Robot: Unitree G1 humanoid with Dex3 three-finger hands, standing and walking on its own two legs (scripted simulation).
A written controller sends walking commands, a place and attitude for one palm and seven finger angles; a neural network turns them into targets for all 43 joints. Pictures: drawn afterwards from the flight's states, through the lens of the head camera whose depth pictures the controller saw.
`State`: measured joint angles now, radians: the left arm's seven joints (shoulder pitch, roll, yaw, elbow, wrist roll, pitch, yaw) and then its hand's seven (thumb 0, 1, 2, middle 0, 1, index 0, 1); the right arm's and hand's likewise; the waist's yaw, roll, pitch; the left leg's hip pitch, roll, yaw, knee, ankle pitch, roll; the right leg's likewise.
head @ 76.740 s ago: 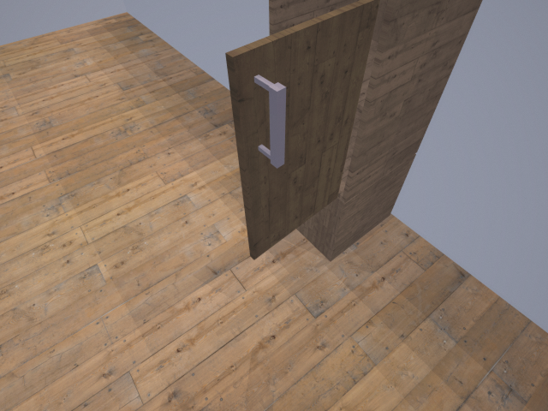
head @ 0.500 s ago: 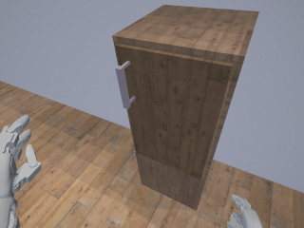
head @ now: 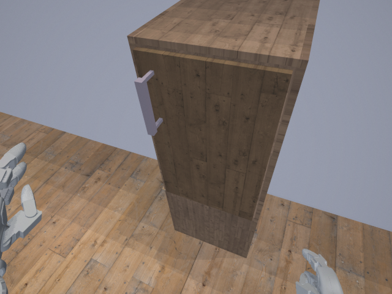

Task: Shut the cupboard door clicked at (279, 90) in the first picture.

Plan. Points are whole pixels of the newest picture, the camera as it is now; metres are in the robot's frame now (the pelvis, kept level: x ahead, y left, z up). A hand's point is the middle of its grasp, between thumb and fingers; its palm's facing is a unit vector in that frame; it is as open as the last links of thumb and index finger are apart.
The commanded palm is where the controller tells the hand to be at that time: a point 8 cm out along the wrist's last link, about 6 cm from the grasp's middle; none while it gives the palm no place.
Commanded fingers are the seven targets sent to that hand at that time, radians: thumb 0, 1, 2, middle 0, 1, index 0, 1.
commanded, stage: step back with the hand held close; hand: left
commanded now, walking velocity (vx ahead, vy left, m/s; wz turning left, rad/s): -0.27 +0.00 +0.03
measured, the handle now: (151, 104) +0.53 +0.17 +0.12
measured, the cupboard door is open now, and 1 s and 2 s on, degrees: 0 0 0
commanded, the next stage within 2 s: stop stepping back and stand still in 1.00 s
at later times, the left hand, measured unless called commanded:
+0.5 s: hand out of the picture +0.11 +0.30 +0.16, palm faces +0.47 -0.76 -0.45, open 7.4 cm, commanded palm +0.05 +0.33 +0.18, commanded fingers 0.00 0.90 0.90 -0.20 -0.30 -0.20 -0.30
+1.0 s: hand out of the picture +0.05 +0.29 +0.16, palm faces +0.35 -0.85 -0.40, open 7.4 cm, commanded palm -0.02 +0.34 +0.18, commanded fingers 0.00 0.90 0.90 -0.20 -0.30 -0.20 -0.30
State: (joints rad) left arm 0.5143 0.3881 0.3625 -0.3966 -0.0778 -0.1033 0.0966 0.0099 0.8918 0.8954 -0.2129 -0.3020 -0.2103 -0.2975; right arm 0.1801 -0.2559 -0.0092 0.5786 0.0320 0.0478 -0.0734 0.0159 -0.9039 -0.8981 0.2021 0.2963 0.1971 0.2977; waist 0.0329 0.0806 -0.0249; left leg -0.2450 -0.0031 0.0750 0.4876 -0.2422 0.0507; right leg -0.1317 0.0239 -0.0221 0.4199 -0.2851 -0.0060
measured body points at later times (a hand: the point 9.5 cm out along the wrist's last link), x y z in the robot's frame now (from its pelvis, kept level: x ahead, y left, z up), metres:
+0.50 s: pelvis -0.08 +0.02 -0.01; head -0.08 +0.03 +0.44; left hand +0.08 +0.33 +0.18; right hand +0.08 -0.22 -0.10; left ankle +0.01 +0.08 -0.74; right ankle -0.04 -0.11 -0.74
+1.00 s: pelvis -0.17 +0.04 -0.01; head -0.14 +0.07 +0.43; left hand +0.03 +0.33 +0.19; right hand +0.03 -0.19 -0.08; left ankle +0.01 +0.08 -0.74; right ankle -0.26 -0.09 -0.74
